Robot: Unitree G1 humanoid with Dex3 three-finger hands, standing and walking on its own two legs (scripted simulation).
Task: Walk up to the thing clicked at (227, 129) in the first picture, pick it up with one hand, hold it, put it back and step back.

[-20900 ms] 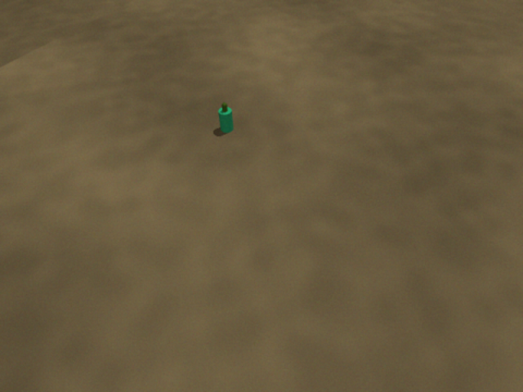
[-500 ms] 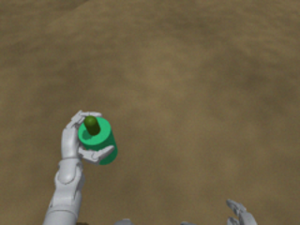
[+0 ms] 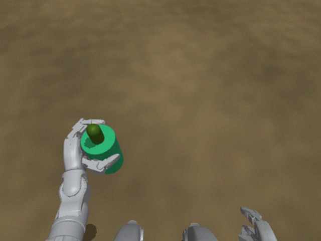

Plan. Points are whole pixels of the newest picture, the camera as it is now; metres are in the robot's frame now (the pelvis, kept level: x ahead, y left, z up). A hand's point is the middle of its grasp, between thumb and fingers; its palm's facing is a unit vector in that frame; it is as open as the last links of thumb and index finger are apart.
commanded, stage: crouch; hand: left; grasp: from the side
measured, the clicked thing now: (102, 146) +0.34 +0.17 +0.01
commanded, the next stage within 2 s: lower in 1.60 s
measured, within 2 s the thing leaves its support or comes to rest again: neither
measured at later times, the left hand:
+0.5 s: hand (107, 172) +0.35 +0.21 -0.23, palm faces +0.24 -0.97 -0.04, open 11.0 cm
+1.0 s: hand (110, 185) +0.35 +0.23 -0.41, palm faces +0.25 -0.97 -0.03, open 11.0 cm
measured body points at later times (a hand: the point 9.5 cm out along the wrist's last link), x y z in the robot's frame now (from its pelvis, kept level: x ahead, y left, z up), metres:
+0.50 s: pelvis -0.04 +0.00 -0.20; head +0.13 +0.02 +0.22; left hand +0.33 +0.26 -0.23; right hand +0.10 -0.26 -0.33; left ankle +0.03 +0.13 -0.69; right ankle +0.02 -0.12 -0.69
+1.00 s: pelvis -0.08 +0.00 -0.36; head +0.13 +0.04 +0.04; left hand +0.33 +0.28 -0.41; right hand +0.04 -0.27 -0.48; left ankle +0.02 +0.13 -0.69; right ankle +0.01 -0.12 -0.69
